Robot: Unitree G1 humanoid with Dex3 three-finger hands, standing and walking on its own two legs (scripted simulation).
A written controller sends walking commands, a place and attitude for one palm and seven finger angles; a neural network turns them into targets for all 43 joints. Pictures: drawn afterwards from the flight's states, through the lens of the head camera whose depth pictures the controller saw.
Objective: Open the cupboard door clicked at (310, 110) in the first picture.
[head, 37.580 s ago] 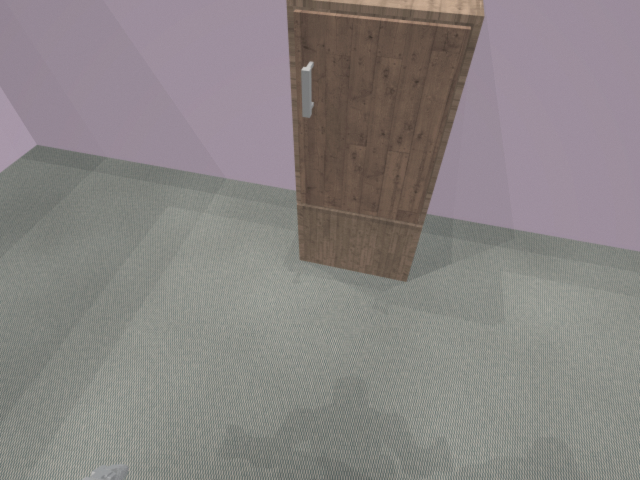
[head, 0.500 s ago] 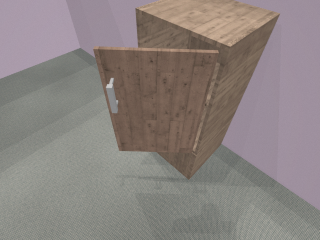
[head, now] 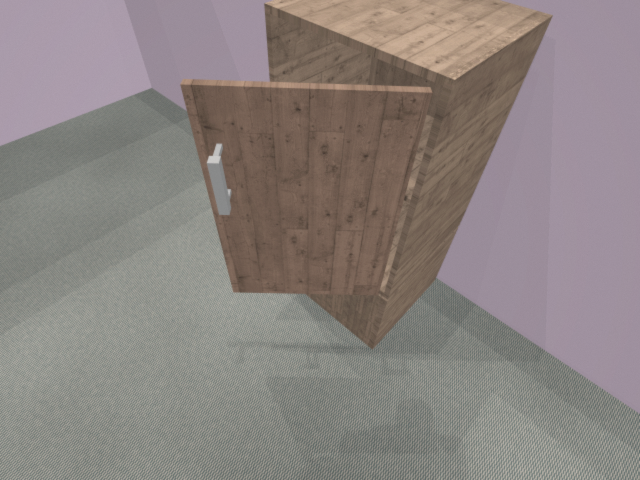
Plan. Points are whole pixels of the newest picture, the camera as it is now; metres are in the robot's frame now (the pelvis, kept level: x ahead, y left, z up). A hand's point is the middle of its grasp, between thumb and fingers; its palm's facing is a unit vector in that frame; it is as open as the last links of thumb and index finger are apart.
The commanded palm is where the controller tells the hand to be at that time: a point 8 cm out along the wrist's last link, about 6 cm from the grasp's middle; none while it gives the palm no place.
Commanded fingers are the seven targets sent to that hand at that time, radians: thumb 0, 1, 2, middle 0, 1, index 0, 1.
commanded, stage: look again from close up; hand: left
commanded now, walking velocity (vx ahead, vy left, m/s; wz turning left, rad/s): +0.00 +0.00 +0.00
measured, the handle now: (221, 179) +0.61 +0.20 +0.00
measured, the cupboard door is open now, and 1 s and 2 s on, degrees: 43 43 43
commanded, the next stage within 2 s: shuffle to correct the standing spot in 0.36 s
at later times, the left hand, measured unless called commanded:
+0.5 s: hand out of the picture -0.02 +0.17 -0.18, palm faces +0.03 -0.99 -0.17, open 7.4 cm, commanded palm none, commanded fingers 0.00 0.90 0.90 -0.20 -0.30 -0.20 -0.30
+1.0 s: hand out of the picture -0.02 +0.15 -0.19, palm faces +0.07 -0.99 -0.10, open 7.4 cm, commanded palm none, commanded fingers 0.00 0.90 0.90 -0.20 -0.30 -0.20 -0.30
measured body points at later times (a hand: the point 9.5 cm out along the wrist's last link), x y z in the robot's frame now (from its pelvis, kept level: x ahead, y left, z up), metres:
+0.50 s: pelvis -0.01 +0.01 +0.00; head -0.02 +0.02 +0.45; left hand -0.02 +0.22 -0.16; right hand +0.03 -0.23 -0.15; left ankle +0.04 +0.08 -0.74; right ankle +0.02 -0.13 -0.74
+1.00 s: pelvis +0.04 +0.01 -0.01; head +0.04 +0.04 +0.44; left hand -0.02 +0.21 -0.18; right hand +0.03 -0.21 -0.15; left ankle +0.04 +0.08 -0.74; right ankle +0.02 -0.12 -0.74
